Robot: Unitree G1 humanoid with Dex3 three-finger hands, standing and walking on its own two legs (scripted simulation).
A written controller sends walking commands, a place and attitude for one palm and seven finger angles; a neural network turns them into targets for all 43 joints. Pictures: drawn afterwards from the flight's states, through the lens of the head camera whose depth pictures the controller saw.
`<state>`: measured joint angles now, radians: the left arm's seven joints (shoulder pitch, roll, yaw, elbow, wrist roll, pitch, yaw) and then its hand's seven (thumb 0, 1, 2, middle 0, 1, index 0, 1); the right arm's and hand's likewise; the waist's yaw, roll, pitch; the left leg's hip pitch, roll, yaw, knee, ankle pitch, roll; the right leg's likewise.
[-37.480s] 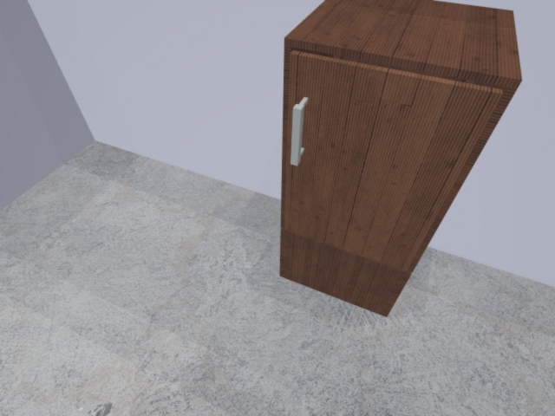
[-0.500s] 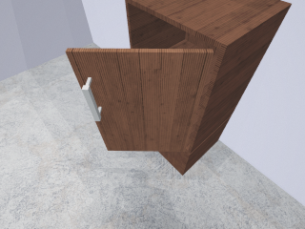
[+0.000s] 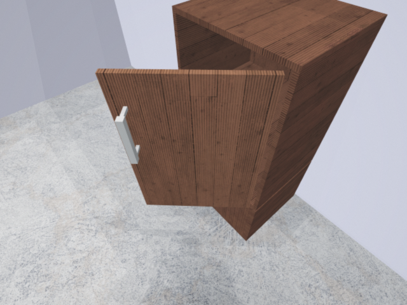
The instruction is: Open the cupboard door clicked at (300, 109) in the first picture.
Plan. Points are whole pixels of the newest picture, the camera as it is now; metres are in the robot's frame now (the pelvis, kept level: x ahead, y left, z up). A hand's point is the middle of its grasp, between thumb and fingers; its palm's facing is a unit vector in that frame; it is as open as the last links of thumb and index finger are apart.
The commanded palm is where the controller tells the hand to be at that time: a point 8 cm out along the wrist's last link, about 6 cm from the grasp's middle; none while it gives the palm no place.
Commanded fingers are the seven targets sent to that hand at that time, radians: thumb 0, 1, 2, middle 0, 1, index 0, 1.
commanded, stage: come to a stop and stand still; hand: left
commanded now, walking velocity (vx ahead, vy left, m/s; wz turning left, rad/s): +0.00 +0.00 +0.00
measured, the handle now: (129, 136) +0.50 +0.23 +0.01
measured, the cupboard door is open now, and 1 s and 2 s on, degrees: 47 47 47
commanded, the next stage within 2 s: look again from close up in 0.48 s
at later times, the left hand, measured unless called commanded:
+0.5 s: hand out of the picture +0.05 +0.18 -0.16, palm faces +0.05 -0.96 -0.26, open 7.3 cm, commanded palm none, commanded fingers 0.00 0.90 0.90 -0.20 -0.30 -0.20 -0.30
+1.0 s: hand out of the picture +0.04 +0.18 -0.16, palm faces +0.03 -0.97 -0.23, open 7.3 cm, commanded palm none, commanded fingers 0.00 0.90 0.90 -0.20 -0.30 -0.20 -0.30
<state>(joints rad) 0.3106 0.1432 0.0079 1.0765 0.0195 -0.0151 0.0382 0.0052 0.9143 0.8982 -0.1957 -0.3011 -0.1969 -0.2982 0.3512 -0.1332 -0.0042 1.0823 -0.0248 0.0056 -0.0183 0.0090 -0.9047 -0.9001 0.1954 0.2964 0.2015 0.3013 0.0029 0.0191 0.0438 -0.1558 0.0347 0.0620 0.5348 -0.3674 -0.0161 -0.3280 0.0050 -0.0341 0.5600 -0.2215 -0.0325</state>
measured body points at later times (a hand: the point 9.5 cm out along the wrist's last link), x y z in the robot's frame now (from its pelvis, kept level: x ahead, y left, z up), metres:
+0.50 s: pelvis +0.03 +0.00 +0.01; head +0.04 -0.03 +0.45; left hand +0.05 +0.23 -0.14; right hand +0.02 -0.21 -0.17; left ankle -0.05 +0.13 -0.73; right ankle +0.05 -0.10 -0.73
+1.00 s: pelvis +0.01 +0.00 +0.01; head +0.04 -0.02 +0.46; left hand +0.03 +0.23 -0.14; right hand -0.01 -0.22 -0.16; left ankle -0.05 +0.13 -0.73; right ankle +0.05 -0.10 -0.73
